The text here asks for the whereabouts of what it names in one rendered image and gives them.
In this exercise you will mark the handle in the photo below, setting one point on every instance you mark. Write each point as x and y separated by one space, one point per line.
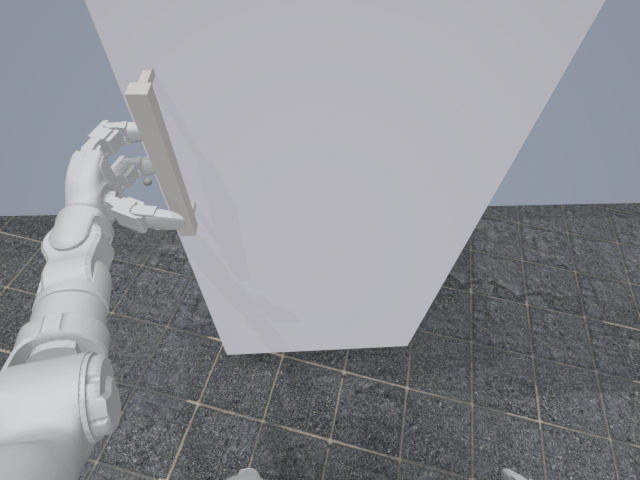
146 112

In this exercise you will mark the robot left forearm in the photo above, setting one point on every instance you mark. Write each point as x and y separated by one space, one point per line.
72 303

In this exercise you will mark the robot left shin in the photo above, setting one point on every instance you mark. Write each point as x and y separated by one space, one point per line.
248 471

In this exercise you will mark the robot left upper arm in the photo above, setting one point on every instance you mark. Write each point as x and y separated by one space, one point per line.
52 413

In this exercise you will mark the robot left hand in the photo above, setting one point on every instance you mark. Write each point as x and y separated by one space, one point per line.
90 178

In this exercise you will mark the fridge door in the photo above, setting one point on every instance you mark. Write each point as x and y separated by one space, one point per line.
340 153

